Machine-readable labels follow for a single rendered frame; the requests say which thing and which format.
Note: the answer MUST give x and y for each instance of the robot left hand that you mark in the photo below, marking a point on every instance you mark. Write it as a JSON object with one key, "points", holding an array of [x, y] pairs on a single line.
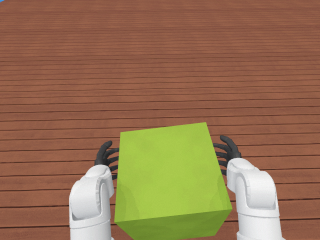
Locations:
{"points": [[102, 155]]}

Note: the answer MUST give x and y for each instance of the robot left forearm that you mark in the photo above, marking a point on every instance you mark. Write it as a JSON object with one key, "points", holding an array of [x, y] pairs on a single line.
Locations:
{"points": [[89, 205]]}

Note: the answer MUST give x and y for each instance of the robot right hand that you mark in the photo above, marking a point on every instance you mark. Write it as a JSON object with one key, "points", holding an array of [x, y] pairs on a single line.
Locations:
{"points": [[230, 148]]}

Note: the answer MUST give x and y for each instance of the robot right forearm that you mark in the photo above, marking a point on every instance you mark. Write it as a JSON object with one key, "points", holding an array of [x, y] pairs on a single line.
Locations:
{"points": [[256, 201]]}

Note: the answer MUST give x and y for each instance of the carton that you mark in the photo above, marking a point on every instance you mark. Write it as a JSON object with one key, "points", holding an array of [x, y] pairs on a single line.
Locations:
{"points": [[169, 184]]}

